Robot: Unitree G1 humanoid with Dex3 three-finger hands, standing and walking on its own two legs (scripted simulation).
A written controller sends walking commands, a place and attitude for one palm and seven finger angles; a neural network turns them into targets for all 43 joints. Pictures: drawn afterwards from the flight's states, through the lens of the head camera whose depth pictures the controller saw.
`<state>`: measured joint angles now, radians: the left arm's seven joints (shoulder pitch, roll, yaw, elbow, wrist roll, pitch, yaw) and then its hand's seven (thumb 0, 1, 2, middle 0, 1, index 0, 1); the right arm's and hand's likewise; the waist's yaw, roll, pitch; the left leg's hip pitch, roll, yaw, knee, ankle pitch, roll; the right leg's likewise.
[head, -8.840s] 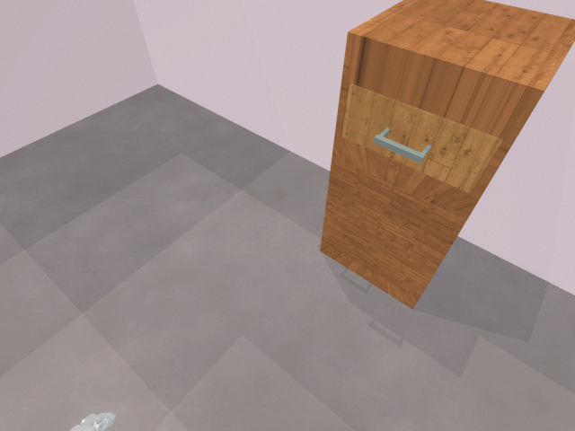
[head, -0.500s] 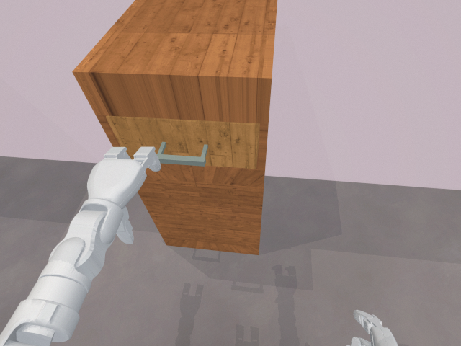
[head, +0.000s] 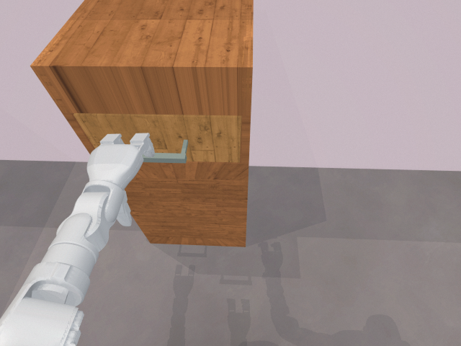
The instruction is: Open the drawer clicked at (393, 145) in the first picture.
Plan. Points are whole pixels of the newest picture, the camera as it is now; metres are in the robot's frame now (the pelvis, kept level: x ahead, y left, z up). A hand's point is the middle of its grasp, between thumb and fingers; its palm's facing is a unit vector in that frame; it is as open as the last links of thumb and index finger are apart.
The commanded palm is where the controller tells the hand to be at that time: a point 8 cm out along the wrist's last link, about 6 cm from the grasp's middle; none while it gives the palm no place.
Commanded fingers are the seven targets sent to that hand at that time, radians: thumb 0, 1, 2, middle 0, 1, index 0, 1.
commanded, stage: move the hooked fingers above the handle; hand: left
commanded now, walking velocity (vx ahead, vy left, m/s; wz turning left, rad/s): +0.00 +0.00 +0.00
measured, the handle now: (160, 150) +0.55 +0.20 -0.05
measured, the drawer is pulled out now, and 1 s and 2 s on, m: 0.00 0.00 0.00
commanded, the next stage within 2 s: lower the fingers behind the handle in 1.40 s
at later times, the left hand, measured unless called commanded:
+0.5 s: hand (149, 161) +0.47 +0.20 +0.01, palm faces -0.05 -0.03 -1.00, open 13.8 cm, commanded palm +0.46 +0.20 +0.06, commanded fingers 0.00 -0.50 0.30 -0.30 -1.20 -0.30 -1.20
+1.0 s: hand (147, 158) +0.49 +0.21 +0.00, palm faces -0.06 -0.03 -1.00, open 13.8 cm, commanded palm +0.47 +0.20 +0.06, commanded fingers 0.00 -0.50 0.30 -0.30 -1.20 -0.30 -1.20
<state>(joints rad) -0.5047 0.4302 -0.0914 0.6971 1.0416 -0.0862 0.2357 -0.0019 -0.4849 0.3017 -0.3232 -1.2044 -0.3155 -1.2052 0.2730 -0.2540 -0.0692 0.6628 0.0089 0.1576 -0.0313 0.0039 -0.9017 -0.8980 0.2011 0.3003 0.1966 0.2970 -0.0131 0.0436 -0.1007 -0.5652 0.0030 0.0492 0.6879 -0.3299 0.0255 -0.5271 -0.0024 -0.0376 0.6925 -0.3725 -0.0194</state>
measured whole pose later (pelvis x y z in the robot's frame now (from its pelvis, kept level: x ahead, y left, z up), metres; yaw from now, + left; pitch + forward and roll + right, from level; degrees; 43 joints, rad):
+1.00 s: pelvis +0.00 +0.02 -0.02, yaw -2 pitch +20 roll -2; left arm -0.82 0.45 -0.03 1.09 1.11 -0.04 0.35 0.00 -0.48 0.30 -0.32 -1.20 -0.32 -1.20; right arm 0.39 -0.24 -0.06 0.70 -0.02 0.14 -0.01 0.00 -0.90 -0.90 0.20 0.30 0.20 0.30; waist -0.13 0.05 -0.16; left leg -0.81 0.03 0.06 0.84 -0.39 0.04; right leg -0.76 0.02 -0.02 0.80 -0.39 0.00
